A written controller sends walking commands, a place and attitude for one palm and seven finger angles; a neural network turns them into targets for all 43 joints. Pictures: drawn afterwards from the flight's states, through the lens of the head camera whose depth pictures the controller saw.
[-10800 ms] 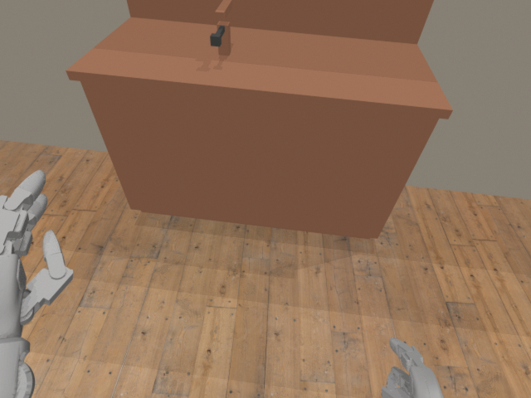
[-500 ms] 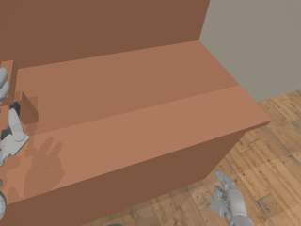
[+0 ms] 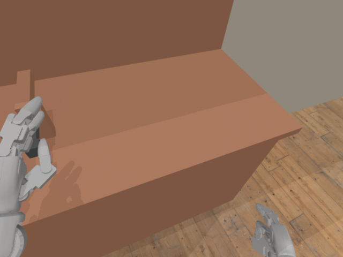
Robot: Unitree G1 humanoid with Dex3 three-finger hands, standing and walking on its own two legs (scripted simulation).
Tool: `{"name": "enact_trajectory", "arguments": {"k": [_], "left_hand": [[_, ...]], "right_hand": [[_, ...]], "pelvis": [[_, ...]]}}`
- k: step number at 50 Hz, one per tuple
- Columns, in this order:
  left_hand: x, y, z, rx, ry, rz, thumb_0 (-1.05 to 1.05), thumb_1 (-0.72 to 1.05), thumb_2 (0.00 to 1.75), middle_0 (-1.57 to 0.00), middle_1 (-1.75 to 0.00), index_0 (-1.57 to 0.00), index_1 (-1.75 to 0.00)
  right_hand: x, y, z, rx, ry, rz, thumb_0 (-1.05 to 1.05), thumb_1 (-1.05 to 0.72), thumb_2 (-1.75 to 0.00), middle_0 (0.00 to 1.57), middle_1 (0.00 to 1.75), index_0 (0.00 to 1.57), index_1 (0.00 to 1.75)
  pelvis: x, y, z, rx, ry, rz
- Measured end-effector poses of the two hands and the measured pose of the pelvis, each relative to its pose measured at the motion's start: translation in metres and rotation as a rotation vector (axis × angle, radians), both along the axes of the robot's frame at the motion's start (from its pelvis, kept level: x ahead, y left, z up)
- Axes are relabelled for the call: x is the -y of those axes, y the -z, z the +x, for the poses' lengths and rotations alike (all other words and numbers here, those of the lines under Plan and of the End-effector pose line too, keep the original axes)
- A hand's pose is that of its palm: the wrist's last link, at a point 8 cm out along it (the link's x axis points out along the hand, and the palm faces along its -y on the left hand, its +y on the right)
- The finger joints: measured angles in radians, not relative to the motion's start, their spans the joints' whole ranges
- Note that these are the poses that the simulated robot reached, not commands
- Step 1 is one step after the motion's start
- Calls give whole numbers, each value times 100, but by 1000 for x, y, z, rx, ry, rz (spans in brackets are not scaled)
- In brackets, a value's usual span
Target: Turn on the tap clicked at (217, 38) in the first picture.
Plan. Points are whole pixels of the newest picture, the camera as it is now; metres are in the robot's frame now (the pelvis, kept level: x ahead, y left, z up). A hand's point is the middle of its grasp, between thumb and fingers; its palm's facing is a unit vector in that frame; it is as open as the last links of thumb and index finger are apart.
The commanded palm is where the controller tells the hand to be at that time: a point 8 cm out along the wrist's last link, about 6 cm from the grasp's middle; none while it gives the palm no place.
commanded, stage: come to a stop and stand still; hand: left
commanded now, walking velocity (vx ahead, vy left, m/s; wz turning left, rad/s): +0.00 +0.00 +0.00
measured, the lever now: (34, 148) +0.30 +0.31 +0.09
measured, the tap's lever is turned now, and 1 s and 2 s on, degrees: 0 0 0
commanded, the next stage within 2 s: look again from close up in 0.56 s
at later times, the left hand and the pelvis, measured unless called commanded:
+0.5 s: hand out of the picture +0.19 +0.30 +0.17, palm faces +0.49 -0.79 -0.36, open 7.4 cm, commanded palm +0.13 +0.32 +0.18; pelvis -0.01 +0.02 +0.00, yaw +4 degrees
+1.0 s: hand (27, 151) +0.25 +0.27 +0.17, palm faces +0.41 -0.82 -0.41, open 7.4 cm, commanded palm +0.19 +0.30 +0.18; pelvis +0.05 +0.01 +0.01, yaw +4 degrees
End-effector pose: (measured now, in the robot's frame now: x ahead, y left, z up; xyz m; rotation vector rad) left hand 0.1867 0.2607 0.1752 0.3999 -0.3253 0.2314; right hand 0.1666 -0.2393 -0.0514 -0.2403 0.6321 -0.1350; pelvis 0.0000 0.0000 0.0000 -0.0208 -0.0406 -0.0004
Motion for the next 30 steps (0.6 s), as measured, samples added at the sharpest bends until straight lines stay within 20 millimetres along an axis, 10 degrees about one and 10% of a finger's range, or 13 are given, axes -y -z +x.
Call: {"name": "enact_trajectory", "arguments": {"k": [10, 30], "left_hand": [[-77, -6, -29, 26, -222, 67, 1, 89, 90, -22, -30, -22, -30], [-73, -1, -33, 12, -242, 17, 1, 89, 90, -21, -30, -21, -30]], "right_hand": [[-41, 13, -24, -87, -51, 14, 1, -91, -90, 20, 30, 20, 30], [-70, 0, 28, -5, -167, 34, 1, -91, -90, 21, 30, 20, 30]], "pelvis": [[-19, -1, -11, 1, -35, -18], [-23, -4, 2, 0, -69, -18]]}}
